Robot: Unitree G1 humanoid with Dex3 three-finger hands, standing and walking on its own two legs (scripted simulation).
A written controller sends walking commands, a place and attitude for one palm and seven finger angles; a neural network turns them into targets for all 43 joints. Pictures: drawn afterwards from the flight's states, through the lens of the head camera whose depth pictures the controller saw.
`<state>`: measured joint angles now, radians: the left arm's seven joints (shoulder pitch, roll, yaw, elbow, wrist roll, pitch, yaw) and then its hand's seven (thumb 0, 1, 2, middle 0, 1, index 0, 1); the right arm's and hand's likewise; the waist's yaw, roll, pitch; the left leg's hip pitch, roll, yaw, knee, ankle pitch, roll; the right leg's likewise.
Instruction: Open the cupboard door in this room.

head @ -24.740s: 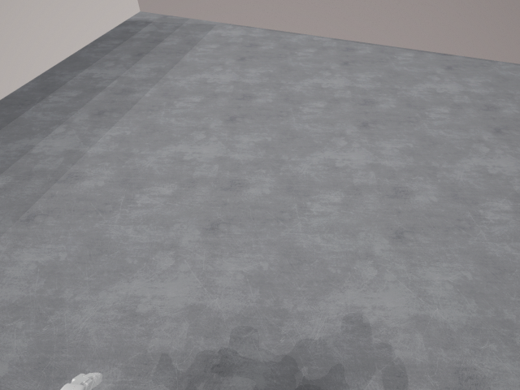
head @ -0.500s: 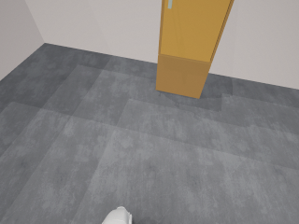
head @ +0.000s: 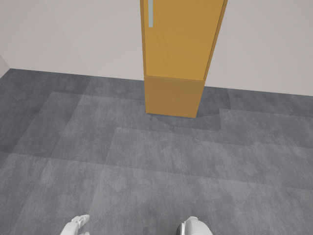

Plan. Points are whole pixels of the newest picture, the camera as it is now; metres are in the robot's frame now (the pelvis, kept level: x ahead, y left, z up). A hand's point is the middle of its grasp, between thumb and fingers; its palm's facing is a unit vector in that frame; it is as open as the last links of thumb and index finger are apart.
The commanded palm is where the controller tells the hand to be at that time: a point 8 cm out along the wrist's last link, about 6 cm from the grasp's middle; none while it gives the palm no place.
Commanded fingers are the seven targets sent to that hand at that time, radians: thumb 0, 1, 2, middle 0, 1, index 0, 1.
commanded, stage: stand and wait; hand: left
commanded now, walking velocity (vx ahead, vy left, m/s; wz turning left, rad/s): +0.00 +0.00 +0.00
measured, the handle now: (151, 10) +1.06 +0.04 +0.08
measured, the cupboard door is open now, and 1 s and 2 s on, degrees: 0 0 0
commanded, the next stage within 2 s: look at it before walking up in 1.22 s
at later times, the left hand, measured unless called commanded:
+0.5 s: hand out of the picture +0.14 +0.16 -0.18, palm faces +0.09 -0.98 -0.17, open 7.3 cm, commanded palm none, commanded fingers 0.00 0.90 0.90 -0.20 -0.30 -0.20 -0.30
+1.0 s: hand out of the picture +0.13 +0.16 -0.17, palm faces +0.04 -0.99 -0.16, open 7.4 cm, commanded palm none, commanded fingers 0.00 0.90 0.90 -0.20 -0.30 -0.20 -0.30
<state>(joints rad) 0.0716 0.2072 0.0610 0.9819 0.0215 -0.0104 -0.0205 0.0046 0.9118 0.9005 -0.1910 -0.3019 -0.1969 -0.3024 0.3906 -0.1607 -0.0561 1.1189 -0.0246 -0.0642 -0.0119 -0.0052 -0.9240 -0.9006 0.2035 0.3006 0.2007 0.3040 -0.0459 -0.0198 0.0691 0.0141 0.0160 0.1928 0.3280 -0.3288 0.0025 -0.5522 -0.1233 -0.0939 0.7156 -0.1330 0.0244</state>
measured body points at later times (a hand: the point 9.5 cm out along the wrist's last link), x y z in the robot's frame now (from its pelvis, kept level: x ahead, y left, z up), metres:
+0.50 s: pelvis +0.11 -0.02 +0.00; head +0.11 -0.01 +0.45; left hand +0.14 +0.21 -0.17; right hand +0.15 -0.25 -0.15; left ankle +0.12 +0.10 -0.74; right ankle +0.15 -0.12 -0.74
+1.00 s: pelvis +0.16 +0.00 +0.01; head +0.17 +0.00 +0.46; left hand +0.13 +0.21 -0.16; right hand +0.14 -0.21 -0.16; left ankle +0.12 +0.10 -0.74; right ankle +0.15 -0.12 -0.74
